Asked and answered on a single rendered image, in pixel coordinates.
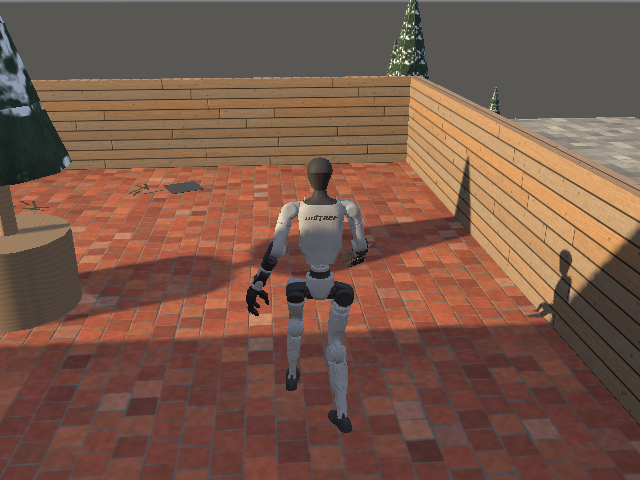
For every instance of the robot head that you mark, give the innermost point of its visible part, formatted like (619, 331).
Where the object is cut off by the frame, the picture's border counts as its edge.
(319, 171)

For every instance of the robot left upper arm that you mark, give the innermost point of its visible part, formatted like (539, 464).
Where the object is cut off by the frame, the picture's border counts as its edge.
(287, 213)

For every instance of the robot left forearm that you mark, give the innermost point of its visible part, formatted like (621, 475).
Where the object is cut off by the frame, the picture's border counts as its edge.
(265, 269)

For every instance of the robot right upper arm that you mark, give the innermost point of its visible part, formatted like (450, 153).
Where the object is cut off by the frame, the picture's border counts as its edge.
(352, 212)

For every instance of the left robot thigh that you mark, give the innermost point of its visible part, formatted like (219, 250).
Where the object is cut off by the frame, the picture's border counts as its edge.
(296, 293)

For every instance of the right robot hand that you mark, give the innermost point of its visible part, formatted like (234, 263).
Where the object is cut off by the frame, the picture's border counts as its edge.
(349, 255)

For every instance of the left robot hand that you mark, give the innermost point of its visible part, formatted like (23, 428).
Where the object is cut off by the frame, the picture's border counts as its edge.
(251, 299)

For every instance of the robot right forearm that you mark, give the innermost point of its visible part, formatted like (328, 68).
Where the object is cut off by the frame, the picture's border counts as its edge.
(361, 254)

